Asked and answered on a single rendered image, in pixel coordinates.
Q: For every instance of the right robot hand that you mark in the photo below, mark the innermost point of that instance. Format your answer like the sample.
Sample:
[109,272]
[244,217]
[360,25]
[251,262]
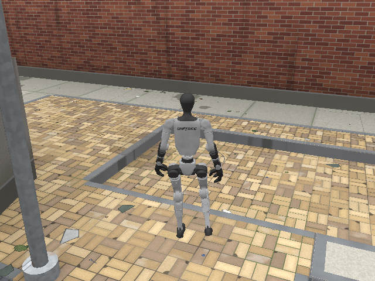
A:
[219,173]

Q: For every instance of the robot right foot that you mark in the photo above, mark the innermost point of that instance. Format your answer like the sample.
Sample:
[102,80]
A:
[208,231]

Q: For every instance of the right robot upper arm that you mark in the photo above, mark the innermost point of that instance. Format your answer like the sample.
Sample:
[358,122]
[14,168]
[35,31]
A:
[204,123]

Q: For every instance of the robot left thigh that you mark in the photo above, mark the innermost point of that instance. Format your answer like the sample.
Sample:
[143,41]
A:
[173,173]

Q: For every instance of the robot right forearm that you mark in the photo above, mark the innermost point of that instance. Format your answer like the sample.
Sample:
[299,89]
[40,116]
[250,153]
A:
[215,158]

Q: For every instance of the left robot hand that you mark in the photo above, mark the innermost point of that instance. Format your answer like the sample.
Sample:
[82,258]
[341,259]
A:
[162,167]

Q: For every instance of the left robot upper arm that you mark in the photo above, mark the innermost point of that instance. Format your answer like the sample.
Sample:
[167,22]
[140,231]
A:
[169,123]

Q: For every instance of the robot left forearm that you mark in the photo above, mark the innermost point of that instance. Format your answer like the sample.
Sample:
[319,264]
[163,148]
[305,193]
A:
[160,156]

